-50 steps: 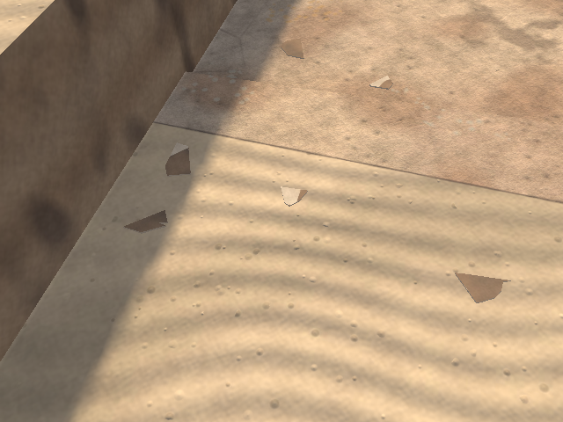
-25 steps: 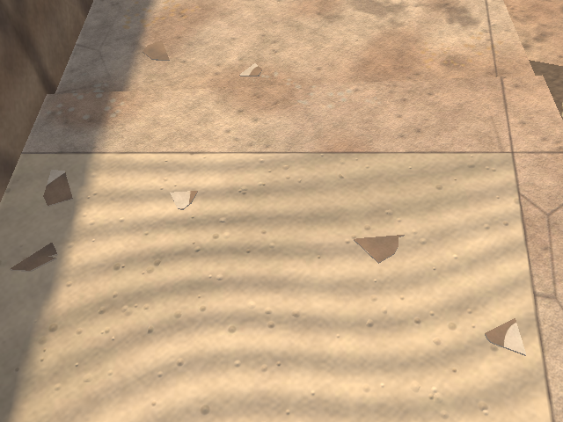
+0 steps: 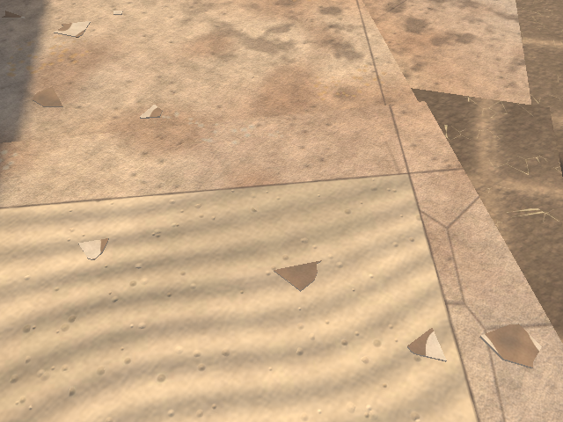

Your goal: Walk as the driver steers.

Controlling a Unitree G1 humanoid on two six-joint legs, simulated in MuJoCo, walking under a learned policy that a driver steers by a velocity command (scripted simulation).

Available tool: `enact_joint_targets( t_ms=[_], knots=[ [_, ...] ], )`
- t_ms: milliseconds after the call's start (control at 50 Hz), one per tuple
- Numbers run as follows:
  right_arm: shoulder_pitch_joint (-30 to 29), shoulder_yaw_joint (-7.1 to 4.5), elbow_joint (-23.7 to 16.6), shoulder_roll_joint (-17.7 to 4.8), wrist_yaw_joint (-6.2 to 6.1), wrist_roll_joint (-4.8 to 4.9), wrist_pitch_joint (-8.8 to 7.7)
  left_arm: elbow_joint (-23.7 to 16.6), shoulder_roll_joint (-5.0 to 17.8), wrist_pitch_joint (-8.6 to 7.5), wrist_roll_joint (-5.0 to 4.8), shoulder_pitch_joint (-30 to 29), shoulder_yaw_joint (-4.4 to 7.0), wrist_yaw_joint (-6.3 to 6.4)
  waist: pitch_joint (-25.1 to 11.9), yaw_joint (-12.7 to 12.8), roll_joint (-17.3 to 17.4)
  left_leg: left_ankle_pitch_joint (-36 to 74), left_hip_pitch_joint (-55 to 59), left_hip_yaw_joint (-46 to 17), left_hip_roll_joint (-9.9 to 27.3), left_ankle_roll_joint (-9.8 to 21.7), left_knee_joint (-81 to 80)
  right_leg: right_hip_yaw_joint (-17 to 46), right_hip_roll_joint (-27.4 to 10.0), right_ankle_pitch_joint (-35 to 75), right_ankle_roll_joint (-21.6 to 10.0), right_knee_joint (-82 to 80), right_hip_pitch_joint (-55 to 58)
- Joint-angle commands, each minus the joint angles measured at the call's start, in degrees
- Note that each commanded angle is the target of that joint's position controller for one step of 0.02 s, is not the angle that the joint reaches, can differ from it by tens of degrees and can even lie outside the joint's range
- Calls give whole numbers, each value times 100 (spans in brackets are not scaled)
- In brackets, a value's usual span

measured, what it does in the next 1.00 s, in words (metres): walks ahead, turning left: left foot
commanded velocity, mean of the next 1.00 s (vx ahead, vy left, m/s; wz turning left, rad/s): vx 0.36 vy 0.00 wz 0.32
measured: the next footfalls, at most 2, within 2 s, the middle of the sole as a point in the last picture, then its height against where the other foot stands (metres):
left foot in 0.62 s outside the picture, level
right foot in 1.18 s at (218, 353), level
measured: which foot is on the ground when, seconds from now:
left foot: down 0.00-0.22, up 0.24-0.60, down 0.62-1.00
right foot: down 0.00-0.62, up 0.64-1.00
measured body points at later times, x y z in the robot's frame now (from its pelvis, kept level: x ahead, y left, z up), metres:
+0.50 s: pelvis +0.11 +0.04 +0.00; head +0.15 +0.05 +0.45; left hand +0.02 +0.32 -0.12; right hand +0.39 -0.12 -0.08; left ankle +0.20 +0.22 -0.69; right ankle +0.01 -0.11 -0.74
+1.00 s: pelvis +0.35 +0.19 +0.01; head +0.36 +0.21 +0.46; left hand +0.40 +0.49 -0.10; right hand +0.52 -0.04 -0.10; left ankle +0.26 +0.23 -0.74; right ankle +0.60 +0.10 -0.67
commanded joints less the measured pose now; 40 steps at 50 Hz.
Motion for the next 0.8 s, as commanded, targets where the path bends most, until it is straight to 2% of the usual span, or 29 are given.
enact_joint_targets(
  t_ms=[20,40,80,120,160,180,200,220,240,260,280,300,360,400,460,520,560,580,600,620,640,660,680,700,720,740,760,800],
  knots=[
    [-604,-148,-515,-916,30,37,-135,-219,936,-80,-9,81,292,83,-207,226,921,508,-309,-1223,894,588,-902,-95,-363,46,137,-128,425],
    [-542,-158,-512,-1026,26,71,-154,-258,899,-45,-41,10,299,113,-150,204,1023,624,-309,-1324,878,575,-875,-118,-364,135,110,-83,369],
    [-343,-138,-465,-977,-61,125,-124,-285,708,-74,-50,90,268,117,-298,182,1082,-681,-211,-1536,818,668,-932,-419,-221,-582,100,14,244],
    [-71,-151,-462,-1005,-131,167,-45,-312,556,-202,-124,37,266,78,-75,80,1046,-2244,-303,-2002,879,897,-1128,-678,-119,-1166,70,272,-152],
    [-34,-177,-527,-1055,-174,195,-12,-304,460,-396,-198,93,274,13,125,118,1098,-2645,-424,-2410,947,1047,-1183,-647,-223,-1062,-4,134,-238],
    [-148,-177,-610,-1026,-186,209,2,-253,479,-492,-219,245,298,-19,104,215,1029,-2565,-616,-2382,846,1013,-1070,-565,-319,-968,-72,-86,51],
    [-377,-153,-753,-930,-186,223,10,-169,567,-572,-225,523,346,-38,52,391,803,-2362,-1062,-2141,619,865,-769,-337,-519,-1013,-189,-411,613],
    [-663,-91,-952,-703,-177,240,-11,-65,813,-626,-214,931,431,-33,40,583,233,-2003,-1813,-1540,183,583,62,400,-1018,-1534,-439,-942,1307],
    [-811,-23,-1117,-429,-158,282,-64,98,1156,-655,-191,1468,529,-39,7,690,-640,-1571,-2698,-664,-360,293,1474,1798,-1896,-2243,-872,-1692,2020],
    [-857,-75,-1248,-637,-144,276,-123,153,1305,-669,-139,1481,571,-69,383,592,-897,-1860,-3485,-543,-130,237,2432,2758,-2706,-2011,-1348,-1897,1961],
    [-652,-131,-1181,-786,-109,280,-166,100,1054,-683,-159,1347,511,-34,451,441,-519,-1637,-3723,-654,160,223,3045,2551,-2788,-1647,-1458,-1809,1950],
    [-509,-133,-1097,-743,-58,296,-181,74,876,-679,-191,1270,462,4,400,389,-335,-1258,-3869,-640,291,207,3297,2065,-2605,-1350,-1321,-1801,2108],
    [-713,-83,-1156,-549,115,287,-216,103,836,-620,-161,1234,420,37,348,481,-310,-348,-3840,-271,518,79,3322,612,-2100,280,-939,-1952,2039],
    [-911,-15,-1303,-393,217,260,-215,138,892,-596,-165,1265,420,39,295,539,-295,102,-3533,54,555,-67,2927,-96,-1915,1056,-891,-1987,1756],
    [-1271,87,-1509,-223,338,261,-237,222,1090,-564,-209,1313,437,34,339,638,-309,733,-2881,382,566,-96,1892,-761,-1797,1317,-804,-2021,1360],
    [-1403,52,-1614,-371,407,281,-235,342,1300,-542,-283,1449,478,0,382,588,-398,836,-2241,695,396,106,1240,-1091,-1944,1776,-690,-1955,1283],
    [-1198,-60,-1636,-599,404,259,-208,384,1413,-518,-314,1429,508,-1,158,317,-508,605,-1651,889,111,384,1000,-1392,-2023,3602,-550,-1383,1480],
    [-777,-165,-1558,-781,383,242,-180,390,1484,-491,-320,1415,529,16,-173,21,-559,512,-1007,1024,-116,549,899,-1603,-2002,4666,-447,-681,1514],
    [90,-326,-1334,-1029,336,257,-139,365,1473,-470,-318,1386,517,43,-661,-481,-465,687,217,1079,-348,764,689,-1817,-1877,5174,-294,407,1166],
    [1066,-500,-1114,-1323,226,288,-60,257,1352,-512,-249,1429,458,78,-1084,-950,-233,638,1799,530,-187,977,686,-1841,-1697,4250,-83,1862,4],
    [1174,-587,-1101,-1996,126,292,-46,-100,454,-601,1,1920,192,16,-1706,-361,1566,-306,3633,-2636,1485,1851,227,-1651,-748,-1344,275,4156,-2301],
    [1344,-487,-1293,-1714,148,243,-134,-208,830,-796,-166,1544,201,-46,-2743,-694,1188,-1728,3857,-4866,2108,2350,-966,-255,-412,-1930,255,5102,-2859],
    [1108,-392,-1171,-1369,177,177,-219,-394,1197,-867,-419,884,321,-70,-1703,-737,758,-1686,3223,-4109,1926,2004,-1235,-192,-684,-1304,190,5135,-3412],
    [819,-339,-1126,-1198,173,176,-264,-423,1117,-917,-432,777,266,-55,-1048,-504,503,-1156,2313,-3280,1729,1853,-1271,-323,-946,-763,111,4703,-3301],
    [419,-269,-1149,-986,169,147,-293,-290,1045,-908,-326,848,258,-15,-719,-223,213,-311,1471,-2581,1519,1693,-1226,-380,-1194,-412,120,4277,-2912],
    [156,-201,-1177,-804,174,56,-324,-184,1047,-834,-266,1030,280,-18,-589,20,381,442,861,-2047,1322,1620,-1304,-349,-1374,-177,126,4008,-2455],
    [35,-174,-1151,-721,173,16,-349,-85,1020,-743,-260,1170,281,-39,-554,144,515,812,477,-1771,1239,1612,-1450,-376,-1442,-67,156,3910,-2146],
    [77,-163,-946,-722,180,50,-457,58,848,-591,-236,1305,251,-41,-464,216,494,1442,55,-1222,1194,1653,-1646,-499,-1460,90,263,3673,-1951]
  ],
)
